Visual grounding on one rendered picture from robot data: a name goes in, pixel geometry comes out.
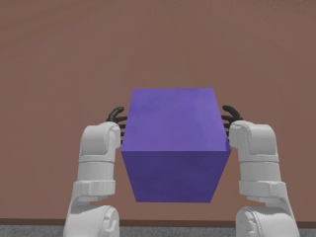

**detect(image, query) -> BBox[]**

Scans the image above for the robot right forearm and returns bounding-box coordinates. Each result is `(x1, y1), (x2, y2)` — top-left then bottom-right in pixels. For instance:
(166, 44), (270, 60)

(229, 120), (300, 237)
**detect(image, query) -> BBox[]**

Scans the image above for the robot left forearm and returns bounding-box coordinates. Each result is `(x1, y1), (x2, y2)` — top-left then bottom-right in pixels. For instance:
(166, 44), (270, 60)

(62, 121), (121, 237)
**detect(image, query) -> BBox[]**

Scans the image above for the carton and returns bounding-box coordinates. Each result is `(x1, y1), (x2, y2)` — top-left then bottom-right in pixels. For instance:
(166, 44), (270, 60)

(120, 88), (231, 203)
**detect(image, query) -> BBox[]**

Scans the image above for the robot right upper arm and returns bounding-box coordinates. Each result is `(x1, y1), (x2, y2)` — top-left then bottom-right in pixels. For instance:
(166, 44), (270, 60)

(235, 205), (299, 237)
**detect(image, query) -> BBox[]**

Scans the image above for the robot left hand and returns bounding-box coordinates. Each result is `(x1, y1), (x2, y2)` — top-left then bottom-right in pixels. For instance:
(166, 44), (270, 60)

(106, 107), (127, 144)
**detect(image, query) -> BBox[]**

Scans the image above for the robot left upper arm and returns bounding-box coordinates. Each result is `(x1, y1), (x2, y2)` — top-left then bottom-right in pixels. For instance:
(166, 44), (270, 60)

(63, 205), (119, 237)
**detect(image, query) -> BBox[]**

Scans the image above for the robot right hand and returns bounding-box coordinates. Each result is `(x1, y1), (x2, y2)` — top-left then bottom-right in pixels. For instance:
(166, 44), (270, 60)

(221, 105), (243, 143)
